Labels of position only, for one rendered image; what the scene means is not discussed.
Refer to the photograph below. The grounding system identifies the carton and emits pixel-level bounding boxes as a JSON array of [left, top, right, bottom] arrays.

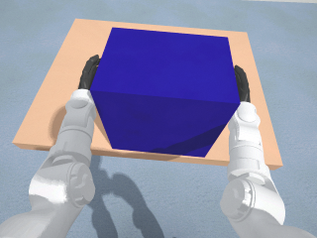
[[89, 27, 241, 158]]

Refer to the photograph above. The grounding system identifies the robot right upper arm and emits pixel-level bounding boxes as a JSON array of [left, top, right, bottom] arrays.
[[220, 178, 317, 238]]

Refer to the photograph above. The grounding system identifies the robot left hand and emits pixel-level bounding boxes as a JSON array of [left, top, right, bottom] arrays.
[[78, 55, 101, 90]]

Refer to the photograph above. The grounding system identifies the robot right hand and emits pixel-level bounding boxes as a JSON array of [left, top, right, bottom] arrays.
[[234, 65, 251, 103]]

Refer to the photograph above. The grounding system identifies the robot left upper arm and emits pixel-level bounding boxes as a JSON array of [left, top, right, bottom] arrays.
[[0, 162, 96, 238]]

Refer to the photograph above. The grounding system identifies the robot left forearm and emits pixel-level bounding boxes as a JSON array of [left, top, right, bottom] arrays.
[[29, 88, 97, 205]]

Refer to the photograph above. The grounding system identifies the table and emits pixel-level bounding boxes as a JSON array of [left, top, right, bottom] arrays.
[[12, 18, 283, 171]]

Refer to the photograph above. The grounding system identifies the robot right forearm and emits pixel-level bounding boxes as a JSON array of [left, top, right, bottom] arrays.
[[227, 101, 279, 195]]

